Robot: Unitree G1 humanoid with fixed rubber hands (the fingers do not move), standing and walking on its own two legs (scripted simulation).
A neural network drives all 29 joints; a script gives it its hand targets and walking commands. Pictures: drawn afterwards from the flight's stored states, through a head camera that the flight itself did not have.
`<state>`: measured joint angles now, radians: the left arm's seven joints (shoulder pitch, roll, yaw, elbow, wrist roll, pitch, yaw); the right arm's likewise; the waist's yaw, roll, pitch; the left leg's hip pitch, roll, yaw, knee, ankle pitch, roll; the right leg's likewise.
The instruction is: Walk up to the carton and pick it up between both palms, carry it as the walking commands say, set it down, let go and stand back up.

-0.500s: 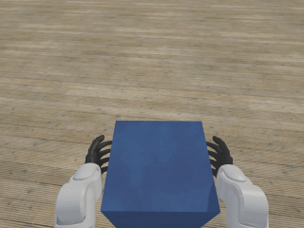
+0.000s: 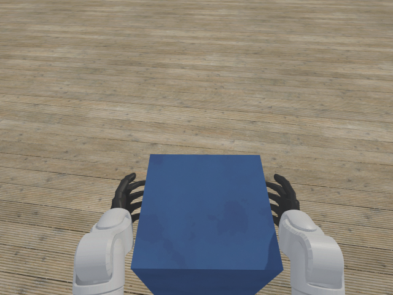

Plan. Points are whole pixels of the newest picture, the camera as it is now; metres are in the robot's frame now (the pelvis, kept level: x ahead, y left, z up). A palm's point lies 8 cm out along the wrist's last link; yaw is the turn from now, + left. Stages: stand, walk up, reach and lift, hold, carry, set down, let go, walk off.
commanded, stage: carry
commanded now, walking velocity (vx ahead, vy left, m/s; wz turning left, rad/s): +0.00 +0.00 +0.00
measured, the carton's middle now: (204, 230) +0.25 +0.00 +0.02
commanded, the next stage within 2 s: none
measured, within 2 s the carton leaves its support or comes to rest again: neither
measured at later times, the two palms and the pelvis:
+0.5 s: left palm (121, 217) +0.25 +0.15 +0.08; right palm (282, 217) +0.25 -0.15 +0.08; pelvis -0.01 +0.00 +0.00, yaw +0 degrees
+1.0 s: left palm (122, 215) +0.26 +0.15 +0.07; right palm (280, 216) +0.26 -0.15 +0.07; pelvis -0.01 +0.01 +0.00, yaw +0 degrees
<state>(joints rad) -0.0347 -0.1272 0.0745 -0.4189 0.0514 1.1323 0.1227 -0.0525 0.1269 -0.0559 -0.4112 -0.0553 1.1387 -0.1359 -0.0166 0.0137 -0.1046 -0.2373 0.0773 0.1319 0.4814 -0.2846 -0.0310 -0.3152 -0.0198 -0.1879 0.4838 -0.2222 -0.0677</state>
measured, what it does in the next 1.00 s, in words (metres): stands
